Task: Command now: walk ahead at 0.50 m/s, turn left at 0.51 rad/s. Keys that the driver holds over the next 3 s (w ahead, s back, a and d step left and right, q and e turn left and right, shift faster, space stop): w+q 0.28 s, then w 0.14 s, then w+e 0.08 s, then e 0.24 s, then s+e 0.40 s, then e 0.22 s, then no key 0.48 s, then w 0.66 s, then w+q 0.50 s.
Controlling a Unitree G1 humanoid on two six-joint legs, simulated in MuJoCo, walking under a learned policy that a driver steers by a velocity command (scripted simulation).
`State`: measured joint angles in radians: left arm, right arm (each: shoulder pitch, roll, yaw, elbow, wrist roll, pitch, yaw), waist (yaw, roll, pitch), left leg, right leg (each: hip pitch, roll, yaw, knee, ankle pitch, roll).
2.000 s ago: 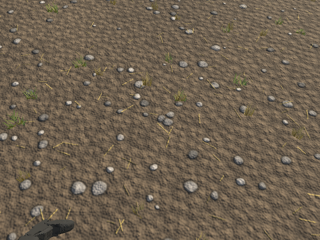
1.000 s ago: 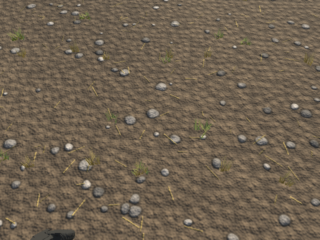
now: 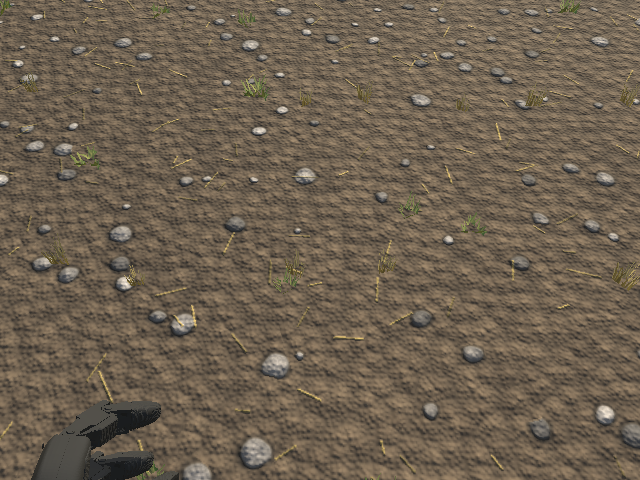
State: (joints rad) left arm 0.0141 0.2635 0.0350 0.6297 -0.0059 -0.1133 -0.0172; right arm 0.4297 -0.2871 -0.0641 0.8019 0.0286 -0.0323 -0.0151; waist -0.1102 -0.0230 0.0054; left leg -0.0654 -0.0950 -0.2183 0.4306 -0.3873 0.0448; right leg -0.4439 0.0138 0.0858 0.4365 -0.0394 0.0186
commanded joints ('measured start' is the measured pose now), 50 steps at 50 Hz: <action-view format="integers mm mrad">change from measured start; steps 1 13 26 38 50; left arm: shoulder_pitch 274 210 343 277 313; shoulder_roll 213 146 148 81 327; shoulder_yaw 82 68 34 44 110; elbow -18 81 177 145 18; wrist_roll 16 11 -6 -3 57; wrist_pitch -20 -2 38 117 111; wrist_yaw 21 14 14 36 13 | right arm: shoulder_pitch -84 -213 1 -329 -239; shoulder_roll -72 -56 -254 -103 -55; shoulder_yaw -9 -8 -71 -26 -11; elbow -101 -196 -173 -119 -85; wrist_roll -19 -8 -48 -53 -60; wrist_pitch -15 7 -15 -46 37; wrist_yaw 1 28 30 1 -26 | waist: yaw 216 129 -51 153 135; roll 42 -51 79 128 -312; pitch -210 24 -263 -42 -207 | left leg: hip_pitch -255 -665 321 -146 -490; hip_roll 119 219 310 353 27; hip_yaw -92 125 7 303 324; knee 322 562 108 -195 753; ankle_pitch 257 217 431 800 -332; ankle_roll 51 -70 158 171 -121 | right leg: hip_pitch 545 356 87 -58 476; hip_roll -198 -272 -146 -120 -430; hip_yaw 150 8 -192 -46 446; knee -6 -287 478 508 -14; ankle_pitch -70 79 223 -140 1046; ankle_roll -114 -218 -58 49 -386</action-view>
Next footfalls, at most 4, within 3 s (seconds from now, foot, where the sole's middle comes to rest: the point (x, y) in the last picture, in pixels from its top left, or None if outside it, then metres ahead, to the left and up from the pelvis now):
0.02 right None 0.16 -0.13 -0.77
0.50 left None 0.39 0.20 -0.77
0.96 right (305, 453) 0.54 -0.01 -0.77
1.42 left None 0.43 0.23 -0.77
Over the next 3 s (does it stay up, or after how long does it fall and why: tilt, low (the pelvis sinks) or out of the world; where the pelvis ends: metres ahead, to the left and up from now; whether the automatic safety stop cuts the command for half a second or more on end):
stays up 0.80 -0.01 0.00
